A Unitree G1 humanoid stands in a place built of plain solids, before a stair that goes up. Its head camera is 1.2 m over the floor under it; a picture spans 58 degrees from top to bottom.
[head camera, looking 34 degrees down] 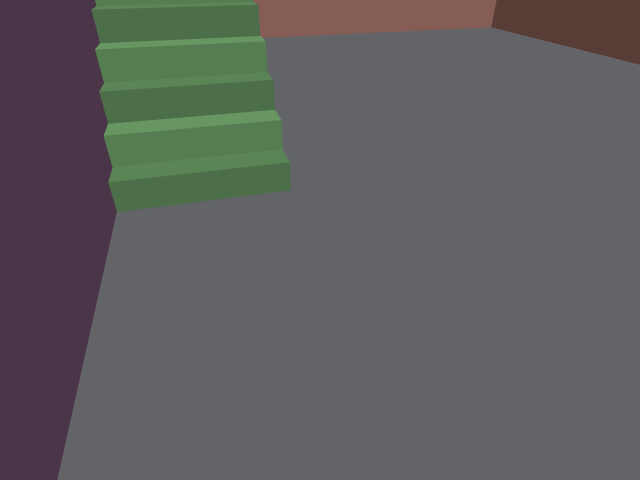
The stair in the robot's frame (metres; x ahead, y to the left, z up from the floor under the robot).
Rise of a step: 0.18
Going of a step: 0.20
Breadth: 0.98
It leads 15 degrees to the left of straight ahead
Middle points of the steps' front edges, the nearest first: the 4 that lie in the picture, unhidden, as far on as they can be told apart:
2.18 0.64 0.18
2.37 0.70 0.36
2.57 0.75 0.54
2.76 0.80 0.72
